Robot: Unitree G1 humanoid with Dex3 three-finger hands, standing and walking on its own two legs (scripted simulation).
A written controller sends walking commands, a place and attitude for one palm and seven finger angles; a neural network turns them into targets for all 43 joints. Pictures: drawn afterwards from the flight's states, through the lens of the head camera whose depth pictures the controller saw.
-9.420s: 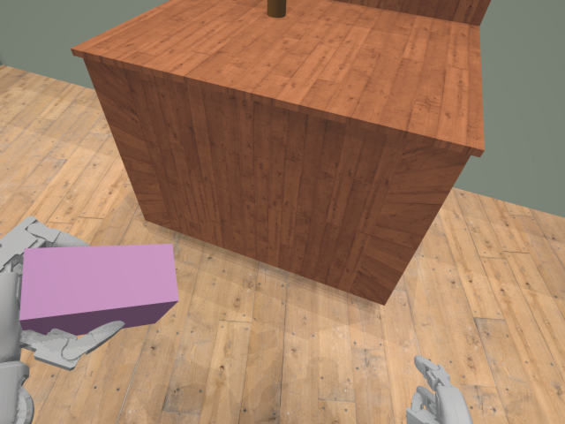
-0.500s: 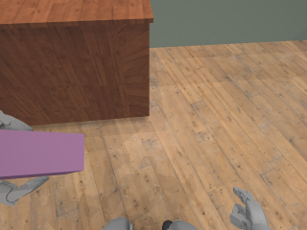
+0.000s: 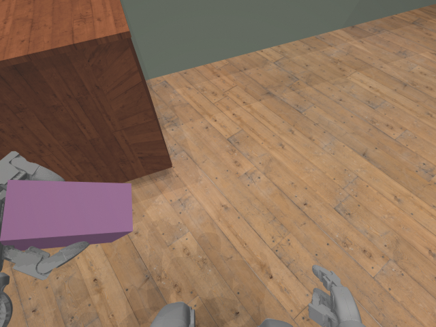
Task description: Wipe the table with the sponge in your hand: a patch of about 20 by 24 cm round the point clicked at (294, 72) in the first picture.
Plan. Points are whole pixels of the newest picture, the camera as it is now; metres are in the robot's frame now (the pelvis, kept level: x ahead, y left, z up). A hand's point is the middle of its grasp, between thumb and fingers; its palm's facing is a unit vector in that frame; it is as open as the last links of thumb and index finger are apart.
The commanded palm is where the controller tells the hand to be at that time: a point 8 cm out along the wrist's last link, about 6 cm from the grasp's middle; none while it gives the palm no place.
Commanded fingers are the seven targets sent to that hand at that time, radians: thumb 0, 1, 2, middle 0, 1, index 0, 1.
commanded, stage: take the last steps up to it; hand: left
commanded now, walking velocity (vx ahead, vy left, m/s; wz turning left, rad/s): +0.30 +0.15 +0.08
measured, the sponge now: (88, 216) +0.25 +0.19 +0.14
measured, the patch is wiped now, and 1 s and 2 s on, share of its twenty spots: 0.00 0.00 0.00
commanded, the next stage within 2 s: none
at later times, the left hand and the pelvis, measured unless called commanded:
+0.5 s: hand out of the picture +0.19 +0.26 +0.17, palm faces +0.49 -0.75 -0.44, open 10.8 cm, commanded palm +0.14 +0.29 +0.19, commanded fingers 0.00 0.10 1.30 -1.20 -1.60 -1.20 -1.60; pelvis +0.00 +0.00 +0.00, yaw +4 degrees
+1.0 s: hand out of the picture +0.28 +0.33 +0.18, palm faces +0.40 -0.78 -0.49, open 10.8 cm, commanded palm +0.22 +0.37 +0.19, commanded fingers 0.00 0.10 1.30 -1.20 -1.60 -1.20 -1.60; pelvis +0.07 +0.08 +0.01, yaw +2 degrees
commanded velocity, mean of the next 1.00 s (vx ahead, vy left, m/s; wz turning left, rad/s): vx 0.30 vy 0.15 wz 0.02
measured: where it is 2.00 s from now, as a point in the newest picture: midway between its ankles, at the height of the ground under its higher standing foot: (179, 305)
